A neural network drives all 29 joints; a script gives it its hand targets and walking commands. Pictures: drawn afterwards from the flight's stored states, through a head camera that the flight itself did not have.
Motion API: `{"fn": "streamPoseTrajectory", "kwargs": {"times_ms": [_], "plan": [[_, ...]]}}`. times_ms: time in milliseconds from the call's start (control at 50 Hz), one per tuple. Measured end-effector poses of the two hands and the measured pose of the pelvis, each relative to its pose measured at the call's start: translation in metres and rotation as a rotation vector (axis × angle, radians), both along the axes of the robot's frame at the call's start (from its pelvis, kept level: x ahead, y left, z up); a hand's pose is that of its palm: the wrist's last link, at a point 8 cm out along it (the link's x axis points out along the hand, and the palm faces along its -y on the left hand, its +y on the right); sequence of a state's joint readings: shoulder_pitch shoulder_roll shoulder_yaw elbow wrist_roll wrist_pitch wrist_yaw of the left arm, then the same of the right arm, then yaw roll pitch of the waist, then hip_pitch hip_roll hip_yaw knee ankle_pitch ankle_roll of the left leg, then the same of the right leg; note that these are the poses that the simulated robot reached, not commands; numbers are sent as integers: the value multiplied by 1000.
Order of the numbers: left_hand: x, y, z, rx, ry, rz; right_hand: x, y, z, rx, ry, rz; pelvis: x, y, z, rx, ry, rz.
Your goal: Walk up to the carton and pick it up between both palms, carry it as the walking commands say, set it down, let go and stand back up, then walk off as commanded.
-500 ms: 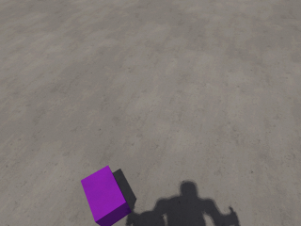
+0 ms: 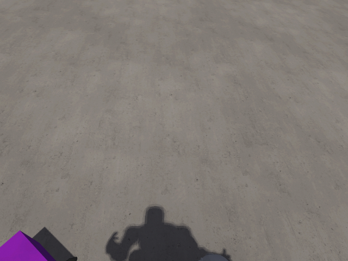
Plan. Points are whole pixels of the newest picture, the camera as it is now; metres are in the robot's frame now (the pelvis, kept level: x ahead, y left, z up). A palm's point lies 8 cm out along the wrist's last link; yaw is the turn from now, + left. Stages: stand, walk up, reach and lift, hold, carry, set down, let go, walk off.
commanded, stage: walk off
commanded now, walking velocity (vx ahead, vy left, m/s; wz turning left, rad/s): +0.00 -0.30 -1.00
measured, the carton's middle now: out of the picture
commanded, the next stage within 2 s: stand in 1.84 s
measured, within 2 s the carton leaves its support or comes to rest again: neither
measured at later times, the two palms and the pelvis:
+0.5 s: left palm (163, 253) +0.19 +0.04 -0.15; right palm out of the picture -0.02 -0.47 -0.12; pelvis +0.01 -0.18 -0.02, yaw -25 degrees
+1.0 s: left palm out of the picture +0.15 -0.24 -0.13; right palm out of the picture -0.23 -0.62 -0.15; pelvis -0.09 -0.35 -0.02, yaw -51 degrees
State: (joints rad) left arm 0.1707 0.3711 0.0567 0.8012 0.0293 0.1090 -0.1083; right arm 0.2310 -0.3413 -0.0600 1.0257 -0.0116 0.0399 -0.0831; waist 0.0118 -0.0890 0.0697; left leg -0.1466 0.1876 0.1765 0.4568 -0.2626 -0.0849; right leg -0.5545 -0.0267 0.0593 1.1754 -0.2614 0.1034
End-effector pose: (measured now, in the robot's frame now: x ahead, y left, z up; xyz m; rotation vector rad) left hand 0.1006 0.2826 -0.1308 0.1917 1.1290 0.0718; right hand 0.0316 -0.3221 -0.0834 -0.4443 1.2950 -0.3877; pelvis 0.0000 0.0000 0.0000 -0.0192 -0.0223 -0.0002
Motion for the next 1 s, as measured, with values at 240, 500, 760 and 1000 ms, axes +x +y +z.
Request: {"fn": "streamPoseTrajectory", "kwargs": {"times_ms": [240,500,760,1000], "plan": [[83,-165,-8,58,-66,-209,-17,-109,-69,143,-54,-174,17,-115,-33,6,-4,-186],[93,-238,-21,28,26,-349,-49,-152,-34,72,-165,-345,8,-177,-20,-6,8,-434],[142,-404,5,-34,-70,-672,-231,-189,-22,63,-56,-711,-27,-257,-8,6,-18,-682],[48,-520,0,88,22,-778,-264,-298,-68,165,-213,-796,-87,-354,-19,52,13,-890]]}}
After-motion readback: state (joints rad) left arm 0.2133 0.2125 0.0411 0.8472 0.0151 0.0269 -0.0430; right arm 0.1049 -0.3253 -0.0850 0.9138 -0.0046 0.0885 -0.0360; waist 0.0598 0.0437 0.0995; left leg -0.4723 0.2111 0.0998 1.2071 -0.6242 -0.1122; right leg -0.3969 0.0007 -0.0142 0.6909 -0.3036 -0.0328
